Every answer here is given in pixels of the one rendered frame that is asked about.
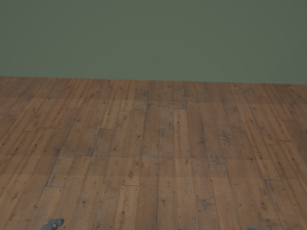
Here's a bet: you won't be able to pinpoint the robot left hand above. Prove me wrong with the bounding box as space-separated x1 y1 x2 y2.
38 218 64 230

